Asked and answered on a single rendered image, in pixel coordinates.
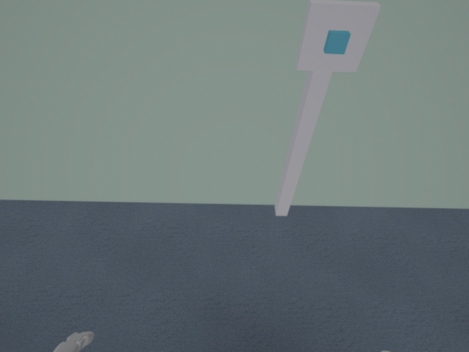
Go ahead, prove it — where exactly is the button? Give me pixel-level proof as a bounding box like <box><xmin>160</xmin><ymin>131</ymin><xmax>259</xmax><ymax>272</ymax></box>
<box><xmin>323</xmin><ymin>30</ymin><xmax>351</xmax><ymax>54</ymax></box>

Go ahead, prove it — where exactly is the panel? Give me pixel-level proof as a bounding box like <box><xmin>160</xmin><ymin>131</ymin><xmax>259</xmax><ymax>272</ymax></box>
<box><xmin>275</xmin><ymin>0</ymin><xmax>381</xmax><ymax>216</ymax></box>

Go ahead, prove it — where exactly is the left robot hand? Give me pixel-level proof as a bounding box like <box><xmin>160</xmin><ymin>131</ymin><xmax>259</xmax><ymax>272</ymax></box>
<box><xmin>53</xmin><ymin>331</ymin><xmax>95</xmax><ymax>352</ymax></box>

